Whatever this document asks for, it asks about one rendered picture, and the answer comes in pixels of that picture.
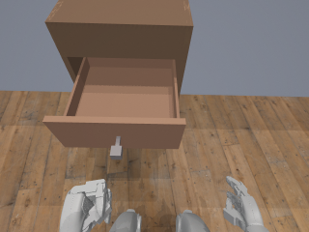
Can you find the handle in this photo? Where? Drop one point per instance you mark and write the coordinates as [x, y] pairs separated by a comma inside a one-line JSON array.
[[116, 151]]

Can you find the left robot hand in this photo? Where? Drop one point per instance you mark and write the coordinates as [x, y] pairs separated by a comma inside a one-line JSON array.
[[93, 198]]

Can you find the cabinet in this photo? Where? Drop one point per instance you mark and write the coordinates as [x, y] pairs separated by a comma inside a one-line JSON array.
[[128, 29]]

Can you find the drawer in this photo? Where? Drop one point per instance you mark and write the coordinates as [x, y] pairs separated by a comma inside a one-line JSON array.
[[134, 98]]

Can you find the robot right shin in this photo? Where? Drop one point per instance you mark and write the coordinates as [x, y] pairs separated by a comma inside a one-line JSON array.
[[187, 211]]

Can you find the right robot hand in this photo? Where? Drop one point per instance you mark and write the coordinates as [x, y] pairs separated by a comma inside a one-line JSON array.
[[246, 210]]

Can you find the robot left thigh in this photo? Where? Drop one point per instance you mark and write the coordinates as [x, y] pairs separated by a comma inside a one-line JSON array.
[[127, 222]]

